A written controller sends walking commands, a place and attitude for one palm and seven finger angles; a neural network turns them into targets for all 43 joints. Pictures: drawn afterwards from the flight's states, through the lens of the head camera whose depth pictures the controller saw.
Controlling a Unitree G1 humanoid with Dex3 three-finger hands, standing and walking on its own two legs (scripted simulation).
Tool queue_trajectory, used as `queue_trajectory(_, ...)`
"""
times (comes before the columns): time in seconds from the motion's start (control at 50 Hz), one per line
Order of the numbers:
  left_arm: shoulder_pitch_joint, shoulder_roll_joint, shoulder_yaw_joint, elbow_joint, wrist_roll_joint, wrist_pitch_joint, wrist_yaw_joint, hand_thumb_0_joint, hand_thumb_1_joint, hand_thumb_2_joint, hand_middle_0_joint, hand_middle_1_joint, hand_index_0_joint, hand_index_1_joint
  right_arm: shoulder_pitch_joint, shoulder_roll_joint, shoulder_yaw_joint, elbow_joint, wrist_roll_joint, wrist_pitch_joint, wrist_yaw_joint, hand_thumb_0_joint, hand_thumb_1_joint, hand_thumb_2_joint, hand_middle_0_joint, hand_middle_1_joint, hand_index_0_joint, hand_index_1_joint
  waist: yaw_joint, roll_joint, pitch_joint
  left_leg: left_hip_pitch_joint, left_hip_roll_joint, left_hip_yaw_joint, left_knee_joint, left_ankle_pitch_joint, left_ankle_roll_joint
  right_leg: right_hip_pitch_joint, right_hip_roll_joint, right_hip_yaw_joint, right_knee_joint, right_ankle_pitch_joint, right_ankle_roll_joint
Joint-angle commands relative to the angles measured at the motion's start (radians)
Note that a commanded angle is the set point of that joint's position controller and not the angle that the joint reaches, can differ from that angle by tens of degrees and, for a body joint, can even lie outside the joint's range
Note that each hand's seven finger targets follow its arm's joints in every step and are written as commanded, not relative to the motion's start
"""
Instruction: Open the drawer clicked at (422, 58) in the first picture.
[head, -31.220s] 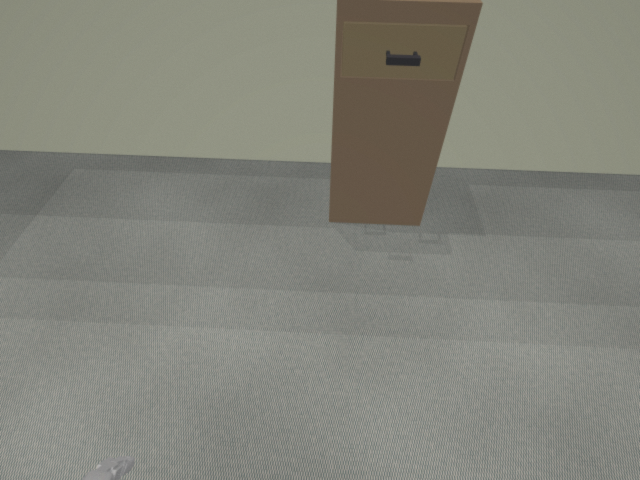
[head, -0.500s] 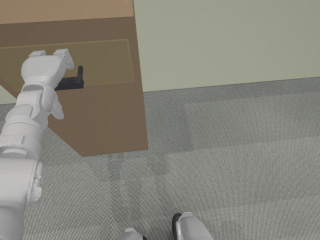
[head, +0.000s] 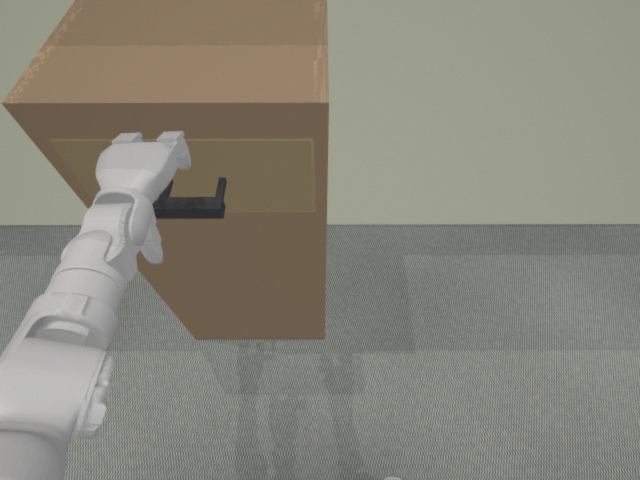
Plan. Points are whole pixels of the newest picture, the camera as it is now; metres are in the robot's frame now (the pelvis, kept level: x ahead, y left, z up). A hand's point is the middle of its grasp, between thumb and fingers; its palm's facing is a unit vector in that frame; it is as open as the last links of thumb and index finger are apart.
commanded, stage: re-aim the fingers above the handle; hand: left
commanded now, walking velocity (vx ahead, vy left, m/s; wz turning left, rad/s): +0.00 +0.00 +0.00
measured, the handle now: (192, 196) +0.51 +0.21 +0.00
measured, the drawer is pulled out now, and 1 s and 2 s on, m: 0.00 0.00 0.00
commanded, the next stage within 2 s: none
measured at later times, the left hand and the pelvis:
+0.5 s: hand (160, 191) +0.47 +0.22 +0.07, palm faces -0.06 +0.02 -1.00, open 13.7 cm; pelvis -0.01 -0.02 +0.00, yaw -1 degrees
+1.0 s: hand (164, 192) +0.47 +0.22 +0.07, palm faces -0.04 +0.03 -1.00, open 13.7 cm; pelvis -0.02 -0.02 +0.00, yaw -1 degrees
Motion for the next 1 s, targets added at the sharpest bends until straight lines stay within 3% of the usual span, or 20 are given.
queue_trajectory(0.0, -0.47, 0.201, 0.06, -0.261, -0.021, -0.063, 0.019, 0.0, -0.5, 0.3, -0.3, -1.2, -0.3, -1.2, 0.126, -0.151, -0.062, -0.061, -0.008, -0.009, -0.023, 0.0, -0.9, -0.9, 0.2, 0.3, 0.2, 0.3, -0.044, 0.026, -0.408, 0.222, 0.014, -0.061, -0.021, 0.69, -0.045, 0.23, 0.045, 0.032, 0.002, 0.34, -0.029)
queue_trajectory(0.02, -0.48, 0.204, 0.063, -0.266, -0.018, -0.075, 0.024, 0.0, -0.5, 0.3, -0.3, -1.2, -0.3, -1.2, 0.127, -0.149, -0.061, -0.058, -0.01, -0.011, -0.023, 0.0, -0.9, -0.9, 0.2, 0.3, 0.2, 0.3, -0.044, 0.031, -0.409, 0.215, 0.012, -0.064, -0.018, 0.699, -0.048, 0.227, 0.043, 0.032, 0.007, 0.341, -0.029)
queue_trajectory(0.06, -0.487, 0.274, 0.125, -0.279, -0.01, -0.092, 0.047, 0.0, -0.5, 0.3, -0.3, -1.2, -0.3, -1.2, 0.126, -0.152, -0.061, -0.059, -0.014, -0.01, -0.024, 0.0, -0.9, -0.9, 0.2, 0.3, 0.2, 0.3, -0.028, 0.032, -0.437, 0.201, 0.009, -0.064, -0.01, 0.719, -0.052, 0.244, 0.045, 0.037, 0.02, 0.357, -0.032)
queue_trajectory(0.1, -0.493, 0.268, 0.131, -0.237, 0.0, -0.084, 0.083, 0.0, -0.5, 0.3, -0.3, -1.2, -0.3, -1.2, 0.126, -0.143, -0.057, -0.051, -0.016, -0.013, -0.021, 0.0, -0.9, -0.9, 0.2, 0.3, 0.2, 0.3, -0.032, 0.029, -0.406, 0.162, 0.008, -0.062, -0.011, 0.686, -0.052, 0.229, 0.044, 0.033, 0.027, 0.345, -0.032)
queue_trajectory(0.16, -0.456, 0.386, 0.233, -0.204, 0.018, -0.056, 0.125, 0.0, -0.5, 0.3, -0.3, -1.2, -0.3, -1.2, 0.116, -0.153, -0.051, -0.048, -0.02, -0.012, -0.017, 0.0, -0.9, -0.9, 0.2, 0.3, 0.2, 0.3, 0.005, 0.018, -0.456, 0.088, 0.0, -0.045, -0.015, 0.655, -0.044, 0.31, 0.039, 0.045, 0.047, 0.389, -0.036)
queue_trajectory(0.18, -0.444, 0.356, 0.207, -0.201, 0.022, -0.044, 0.132, 0.0, -0.5, 0.3, -0.3, -1.2, -0.3, -1.2, 0.121, -0.144, -0.051, -0.054, -0.02, -0.013, -0.014, 0.0, -0.9, -0.9, 0.2, 0.3, 0.2, 0.3, 0.001, 0.012, -0.477, 0.089, 0.0, -0.041, -0.016, 0.669, -0.042, 0.33, 0.036, 0.047, 0.048, 0.417, -0.032)
queue_trajectory(0.28, -0.459, 0.371, 0.201, -0.172, 0.026, -0.005, 0.14, 0.0, -0.5, 0.3, -0.3, -1.2, -0.3, -1.2, 0.111, -0.153, -0.052, -0.047, -0.008, -0.012, -0.015, 0.0, -0.9, -0.9, 0.2, 0.3, 0.2, 0.3, -0.011, -0.015, -0.462, 0.061, -0.001, -0.027, -0.04, 0.568, -0.033, 0.35, 0.035, 0.05, 0.03, 0.387, -0.025)
queue_trajectory(0.34, -0.452, 0.333, 0.163, -0.143, 0.019, 0.008, 0.119, 0.0, -0.5, 0.3, -0.3, -1.2, -0.3, -1.2, 0.111, -0.156, -0.054, -0.046, -0.004, -0.017, -0.021, 0.0, -0.9, -0.9, 0.2, 0.3, 0.2, 0.3, -0.027, -0.024, -0.443, 0.065, -0.001, -0.018, -0.053, 0.501, -0.025, 0.348, 0.036, 0.053, 0.008, 0.358, -0.023)
queue_trajectory(0.44, -0.484, 0.267, 0.088, -0.103, 0.013, -0.007, 0.067, 0.0, -0.5, 0.3, -0.3, -1.2, -0.3, -1.2, 0.124, -0.16, -0.055, -0.045, 0.007, -0.032, -0.036, 0.0, -0.9, -0.9, 0.2, 0.3, 0.2, 0.3, -0.058, -0.044, -0.367, 0.051, -0.002, -0.023, -0.076, 0.369, -0.016, 0.303, 0.034, 0.059, -0.027, 0.258, -0.024)
queue_trajectory(0.52, -0.465, 0.22, 0.056, -0.131, 0.002, -0.051, 0.038, 0.0, -0.5, 0.3, -0.3, -1.2, -0.3, -1.2, 0.129, -0.155, -0.056, -0.052, 0.003, -0.042, -0.042, 0.0, -0.9, -0.9, 0.2, 0.3, 0.2, 0.3, -0.052, -0.016, -0.374, 0.066, -0.007, -0.022, -0.07, 0.371, -0.014, 0.299, 0.032, 0.066, -0.027, 0.257, -0.027)
queue_trajectory(0.56, -0.459, 0.278, 0.109, -0.109, 0.0, -0.063, 0.044, 0.0, -0.5, 0.3, -0.3, -1.2, -0.3, -1.2, 0.132, -0.163, -0.055, -0.048, 0.004, -0.04, -0.043, 0.0, -0.9, -0.9, 0.2, 0.3, 0.2, 0.3, -0.051, -0.057, -0.344, 0.033, -0.006, -0.023, -0.072, 0.345, -0.014, 0.298, 0.033, 0.068, -0.031, 0.239, -0.026)
queue_trajectory(0.62, -0.479, 0.348, 0.16, -0.107, 0.019, -0.067, 0.084, 0.0, -0.5, 0.3, -0.3, -1.2, -0.3, -1.2, 0.126, -0.16, -0.048, -0.051, 0.003, -0.049, -0.045, 0.0, -0.9, -0.9, 0.2, 0.3, 0.2, 0.3, -0.035, -0.041, -0.334, -0.024, -0.013, -0.019, -0.074, 0.302, -0.015, 0.302, 0.028, 0.074, -0.016, 0.21, -0.026)
queue_trajectory(0.68, -0.533, 0.433, 0.217, -0.157, 0.044, -0.065, 0.134, 0.0, -0.5, 0.3, -0.3, -1.2, -0.3, -1.2, 0.118, -0.158, -0.046, -0.055, -0.004, -0.054, -0.043, 0.0, -0.9, -0.9, 0.2, 0.3, 0.2, 0.3, -0.018, 0.023, -0.413, -0.031, -0.015, -0.014, -0.058, 0.34, -0.018, 0.333, 0.024, 0.086, 0.013, 0.248, -0.029)
queue_trajectory(0.72, -0.494, 0.416, 0.219, -0.164, 0.049, -0.051, 0.155, 0.0, -0.5, 0.3, -0.3, -1.2, -0.3, -1.2, 0.115, -0.153, -0.049, -0.06, -0.009, -0.059, -0.035, 0.0, -0.9, -0.9, 0.2, 0.3, 0.2, 0.3, -0.005, 0.039, -0.463, -0.011, -0.014, -0.008, -0.049, 0.389, -0.023, 0.357, 0.026, 0.081, 0.028, 0.297, -0.029)
queue_trajectory(0.76, -0.485, 0.403, 0.209, -0.136, 0.05, -0.029, 0.157, 0.0, -0.5, 0.3, -0.3, -1.2, -0.3, -1.2, 0.121, -0.159, -0.052, -0.053, -0.009, -0.057, -0.031, 0.0, -0.9, -0.9, 0.2, 0.3, 0.2, 0.3, -0.015, 0.02, -0.482, -0.001, -0.011, -0.01, -0.041, 0.424, -0.025, 0.355, 0.03, 0.074, 0.031, 0.321, -0.028)
queue_trajectory(0.82, -0.508, 0.401, 0.194, -0.109, 0.038, 0.001, 0.154, 0.0, -0.5, 0.3, -0.3, -1.2, -0.3, -1.2, 0.116, -0.165, -0.05, -0.048, 0.0, -0.059, -0.033, 0.0, -0.9, -0.9, 0.2, 0.3, 0.2, 0.3, -0.034, -0.023, -0.44, -0.016, -0.007, -0.003, -0.053, 0.36, -0.019, 0.336, 0.029, 0.075, 0.011, 0.276, -0.016)
queue_trajectory(0.86, -0.527, 0.354, 0.158, -0.104, 0.029, 0.008, 0.138, 0.0, -0.5, 0.3, -0.3, -1.2, -0.3, -1.2, 0.126, -0.165, -0.053, -0.048, 0.003, -0.059, -0.034, 0.0, -0.9, -0.9, 0.2, 0.3, 0.2, 0.3, -0.049, -0.034, -0.448, 0.007, -0.006, -0.009, -0.058, 0.373, -0.017, 0.337, 0.031, 0.072, 0.001, 0.285, -0.018)
queue_trajectory(0.92, -0.505, 0.336, 0.138, -0.093, 0.022, 0.005, 0.105, 0.0, -0.5, 0.3, -0.3, -1.2, -0.3, -1.2, 0.133, -0.166, -0.054, -0.043, 0.005, -0.062, -0.04, 0.0, -0.9, -0.9, 0.2, 0.3, 0.2, 0.3, -0.049, -0.036, -0.442, 0.032, -0.005, -0.01, -0.06, 0.376, -0.014, 0.336, 0.03, 0.072, -0.009, 0.289, -0.016)
queue_trajectory(0.96, -0.51, 0.206, 0.048, -0.138, 0.008, -0.012, 0.076, 0.0, -0.5, 0.3, -0.3, -1.2, -0.3, -1.2, 0.137, -0.154, -0.061, -0.049, 0.006, -0.063, -0.037, 0.0, -0.9, -0.9, 0.2, 0.3, 0.2, 0.3, -0.065, -0.02, -0.459, 0.096, -0.002, -0.02, -0.058, 0.417, -0.015, 0.307, 0.034, 0.065, -0.019, 0.293, -0.02)
queue_trajectory(0.98, -0.504, 0.12, -0.022, -0.136, -0.002, -0.017, 0.065, 0.0, -0.5, 0.3, -0.3, -1.2, -0.3, -1.2, 0.135, -0.149, -0.062, -0.045, 0.005, -0.065, -0.036, 0.0, -0.9, -0.9, 0.2, 0.3, 0.2, 0.3, -0.078, -0.018, -0.417, 0.114, 0.002, -0.024, -0.06, 0.412, -0.014, 0.265, 0.035, 0.059, -0.029, 0.27, -0.019)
